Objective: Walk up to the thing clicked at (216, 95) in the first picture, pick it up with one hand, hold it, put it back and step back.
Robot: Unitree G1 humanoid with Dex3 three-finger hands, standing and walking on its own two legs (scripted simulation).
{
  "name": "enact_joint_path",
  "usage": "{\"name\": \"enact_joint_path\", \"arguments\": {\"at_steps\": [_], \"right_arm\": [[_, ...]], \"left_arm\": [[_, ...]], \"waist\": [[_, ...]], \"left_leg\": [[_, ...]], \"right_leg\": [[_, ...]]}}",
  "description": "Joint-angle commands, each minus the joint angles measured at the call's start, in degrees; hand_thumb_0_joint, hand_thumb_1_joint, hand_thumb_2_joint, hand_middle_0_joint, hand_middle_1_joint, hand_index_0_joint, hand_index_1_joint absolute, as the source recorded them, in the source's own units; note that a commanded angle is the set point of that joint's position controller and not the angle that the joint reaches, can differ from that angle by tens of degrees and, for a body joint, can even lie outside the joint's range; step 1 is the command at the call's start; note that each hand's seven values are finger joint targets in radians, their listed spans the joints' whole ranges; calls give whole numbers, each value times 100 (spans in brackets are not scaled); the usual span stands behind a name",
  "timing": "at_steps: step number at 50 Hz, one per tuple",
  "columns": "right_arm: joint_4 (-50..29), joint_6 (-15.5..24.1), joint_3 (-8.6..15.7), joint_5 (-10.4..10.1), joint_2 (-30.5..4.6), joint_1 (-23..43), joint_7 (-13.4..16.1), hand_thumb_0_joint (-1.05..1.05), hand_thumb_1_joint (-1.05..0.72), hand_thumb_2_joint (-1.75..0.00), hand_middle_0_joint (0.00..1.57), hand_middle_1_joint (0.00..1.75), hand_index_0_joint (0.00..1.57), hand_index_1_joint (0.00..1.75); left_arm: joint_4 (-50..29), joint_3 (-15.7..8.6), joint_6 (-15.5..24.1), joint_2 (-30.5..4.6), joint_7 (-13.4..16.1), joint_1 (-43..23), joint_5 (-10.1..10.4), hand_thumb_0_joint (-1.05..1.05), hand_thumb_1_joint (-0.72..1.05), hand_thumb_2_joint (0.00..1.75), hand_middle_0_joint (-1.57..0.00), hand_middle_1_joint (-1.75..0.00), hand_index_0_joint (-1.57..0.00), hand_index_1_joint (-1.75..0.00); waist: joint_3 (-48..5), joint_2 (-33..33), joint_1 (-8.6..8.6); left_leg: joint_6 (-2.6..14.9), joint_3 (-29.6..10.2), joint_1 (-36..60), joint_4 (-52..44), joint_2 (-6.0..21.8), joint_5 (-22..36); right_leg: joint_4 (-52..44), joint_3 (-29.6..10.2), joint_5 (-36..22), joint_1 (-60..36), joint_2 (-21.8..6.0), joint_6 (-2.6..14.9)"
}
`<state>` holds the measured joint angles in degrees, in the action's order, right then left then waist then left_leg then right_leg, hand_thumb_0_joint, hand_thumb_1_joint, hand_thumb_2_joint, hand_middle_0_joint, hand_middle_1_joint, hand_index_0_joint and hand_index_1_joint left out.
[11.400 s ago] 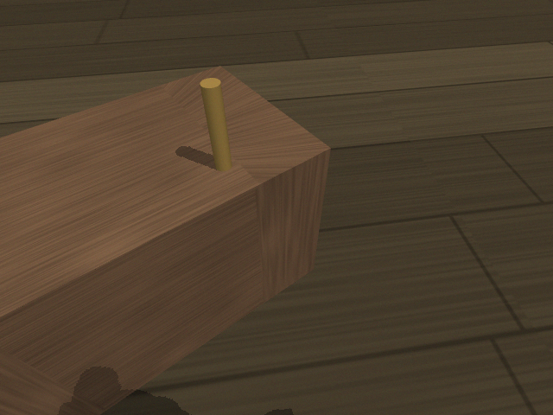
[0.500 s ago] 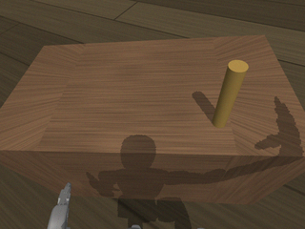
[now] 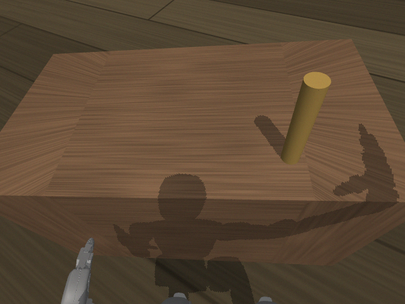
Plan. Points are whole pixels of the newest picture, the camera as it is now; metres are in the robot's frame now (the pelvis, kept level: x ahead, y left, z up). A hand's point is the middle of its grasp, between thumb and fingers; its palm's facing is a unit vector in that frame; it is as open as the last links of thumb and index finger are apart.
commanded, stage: approach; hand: right
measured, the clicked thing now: (301, 125) +0.48 -0.16 +0.05
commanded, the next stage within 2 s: close in in 0.08 s
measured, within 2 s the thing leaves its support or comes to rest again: neither
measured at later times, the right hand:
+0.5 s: hand (318, 158) +0.43 -0.20 +0.00, palm faces +0.06 +1.00 +0.04, open 17.5 cm
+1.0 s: hand (298, 160) +0.43 -0.16 +0.00, palm faces +0.07 +1.00 +0.01, open 17.5 cm
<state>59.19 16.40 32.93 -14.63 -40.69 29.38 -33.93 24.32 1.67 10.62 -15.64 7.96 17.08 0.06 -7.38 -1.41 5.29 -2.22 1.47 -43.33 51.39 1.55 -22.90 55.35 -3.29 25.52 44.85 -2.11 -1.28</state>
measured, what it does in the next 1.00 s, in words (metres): stands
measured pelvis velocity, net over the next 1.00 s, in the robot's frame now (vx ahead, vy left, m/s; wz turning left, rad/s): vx -0.01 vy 0.01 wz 0.03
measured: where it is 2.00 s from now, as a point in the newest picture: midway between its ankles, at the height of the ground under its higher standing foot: outside the picture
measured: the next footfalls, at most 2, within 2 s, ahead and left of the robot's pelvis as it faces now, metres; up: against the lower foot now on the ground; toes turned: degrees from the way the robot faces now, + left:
none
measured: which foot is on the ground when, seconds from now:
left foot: down 0.00-1.00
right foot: down 0.00-1.00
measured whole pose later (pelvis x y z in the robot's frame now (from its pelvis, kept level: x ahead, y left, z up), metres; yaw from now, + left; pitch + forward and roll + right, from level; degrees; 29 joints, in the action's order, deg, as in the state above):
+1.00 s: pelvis -0.01 +0.01 -0.04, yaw +2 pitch +19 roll +2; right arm 46.6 24.2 21.5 -4.0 -16.3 29.0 -6.3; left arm 0.4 -4.7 2.1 -13.2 0.1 25.4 -2.5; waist -8.1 -1.2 8.3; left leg -1.9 -0.2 -55.6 63.8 0.5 -27.0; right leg 66.5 -2.3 29.7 55.6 -3.0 -1.9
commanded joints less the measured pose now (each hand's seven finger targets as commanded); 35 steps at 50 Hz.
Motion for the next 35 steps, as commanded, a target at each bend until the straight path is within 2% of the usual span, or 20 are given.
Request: {"name": "enact_joint_path", "arguments": {"at_steps": [1,2,4,5,9,12,13,16,19,20,22,23,25,26,29,30,31,32,33,35], "right_arm": [[-714,438,-197,-86,-846,1652,52,0,54,-5,6,5,6,4],[-869,507,-195,-72,-884,1737,129,0,52,-5,6,4,6,4],[-1142,689,-95,34,-967,1907,315,0,53,-6,5,5,6,5],[-1526,794,7,83,-1163,2216,433,0,53,-6,5,5,5,5],[-1308,1029,-77,256,-729,2115,870,0,52,-7,4,5,5,5],[-1888,1245,-35,391,-738,2414,1192,0,52,-5,5,4,5,4],[-2226,1299,94,401,-778,2506,1286,0,54,-5,5,5,5,5],[-1809,1208,-385,470,296,1870,1512,0,56,-4,5,5,5,5],[-2384,1246,-108,643,-221,2170,1841,0,55,-3,6,4,5,4],[-2535,1236,-267,695,-83,2257,1894,0,54,-3,6,4,5,4],[-1560,1089,-602,663,858,1392,1947,0,53,-3,6,4,5,4],[-1274,1053,-651,653,997,1201,1982,0,53,-3,6,4,5,4],[-2538,1234,-387,751,234,2302,2124,0,57,-4,5,5,5,5],[-2542,1249,-480,789,344,2392,2153,0,57,-4,5,5,5,5],[-1496,1137,-912,712,1382,1426,2142,0,55,-4,5,5,5,5],[-1801,1188,-737,761,1044,1693,2188,0,56,-4,5,5,5,5],[-2647,1309,-429,812,311,2360,2284,0,56,-3,5,5,5,5],[-2650,1300,-597,856,486,2539,2319,0,56,-3,5,5,5,5],[-2307,1235,-832,833,968,2169,2322,0,53,-4,5,4,5,4],[-1530,1117,-1097,792,1647,1491,2323,0,56,-4,5,5,4,5]], "left_arm": [[-1169,-522,385,-947,7,82,-58,0,-54,3,-6,-5,-6,-5],[-1189,-633,368,-1051,-15,203,-73,0,-53,3,-6,-5,-6,-5],[-1374,-529,327,-896,-96,386,-120,0,-53,3,-6,-5,-6,-5],[-1498,-673,310,-948,-105,402,-145,0,-53,3,-6,-5,-6,-5],[-1643,-706,205,-735,-240,537,-217,0,-53,3,-6,-6,-6,-5],[-2281,-983,178,-909,-287,299,-279,0,-55,3,-6,-6,-7,-5],[-2264,-1137,139,-1016,-308,499,-314,0,-54,3,-6,-6,-7,-5],[-2715,-806,28,-636,-420,550,-324,0,-55,4,-5,-5,-6,-5],[-2983,-1105,-117,-937,-421,550,-320,0,-56,5,-5,-5,-5,-5],[-3005,-1015,-160,-790,-456,579,-311,0,-55,4,-5,-5,-5,-5],[-2744,-985,-240,-613,-524,882,-284,0,-55,5,-5,-5,-5,-5],[-2645,-1087,-273,-695,-544,1003,-268,0,-54,4,-5,-5,-5,-5],[-3202,-1258,-247,-915,-550,470,-274,0,-55,4,-5,-5,-5,-5],[-3093,-1152,-272,-761,-581,696,-290,0,-55,4,-5,-5,-5,-5],[-2966,-934,-302,-401,-683,913,-226,0,-54,4,-5,-5,-5,-5],[-3245,-1143,-274,-630,-648,728,-220,0,-53,3,-5,-5,-6,-4],[-3502,-1472,-284,-1001,-603,589,-226,0,-54,3,-5,-5,-5,-4],[-3442,-1459,-318,-989,-605,869,-258,0,-54,4,-5,-5,-5,-4],[-3214,-1234,-357,-717,-661,1149,-254,0,-54,4,-5,-5,-5,-5],[-2972,-1085,-362,-461,-708,1331,-216,0,-54,4,-5,-5,-5,-5]], "waist": [[-1868,528,332],[-1914,592,333],[-2091,763,225],[-2383,922,222],[-1894,1013,179],[-2528,1231,144],[-2996,1431,81],[-2930,1158,148],[-3245,1253,18],[-3187,1340,42],[-2163,876,207],[-1843,670,273],[-2578,971,204],[-2606,913,198],[-1629,367,349],[-2060,313,351],[-2686,585,288],[-2845,677,402],[-2372,645,346],[-1820,397,442]], "left_leg": [[251,51,370,-351,-221,1286],[250,63,283,-282,-229,1318],[256,10,259,-159,-210,1425],[253,-27,355,-93,-203,1582],[301,-85,-80,160,-217,1238],[332,-56,-30,286,-259,1085],[339,-51,87,392,-258,1307],[341,63,97,487,-323,1497],[340,34,336,504,-311,1623],[342,23,405,488,-307,1687],[352,67,0,450,-324,1305],[335,58,-139,390,-324,1193],[339,37,-3,415,-302,1181],[328,-1,114,386,-298,1162],[284,-88,-42,269,-269,703],[269,-102,50,311,-262,831],[265,-139,300,344,-235,925],[268,-99,246,366,-264,1100],[282,-43,84,384,-289,1066],[266,-46,-149,358,-279,1025]], "right_leg": [[-543,54,-1606,-1298,125,207],[-502,51,-1723,-1322,122,190],[-357,102,-1900,-1292,150,175],[-265,131,-2032,-1361,159,174],[-76,189,-1582,-736,169,154],[-2,186,-1401,-948,128,107],[100,178,-1733,-1137,118,84],[199,114,-2286,-1092,69,47],[207,142,-2368,-1136,47,35],[194,164,-2356,-1124,59,36],[109,164,-1765,-547,49,74],[88,171,-1510,-355,49,105],[87,142,-1494,-710,18,107],[123,193,-1358,-693,39,132],[138,216,-706,113,86,203],[191,201,-840,-22,77,210],[190,209,-942,-355,65,190],[216,227,-1117,-672,65,178],[175,247,-1080,-507,87,164],[236,244,-987,-159,120,190]]}}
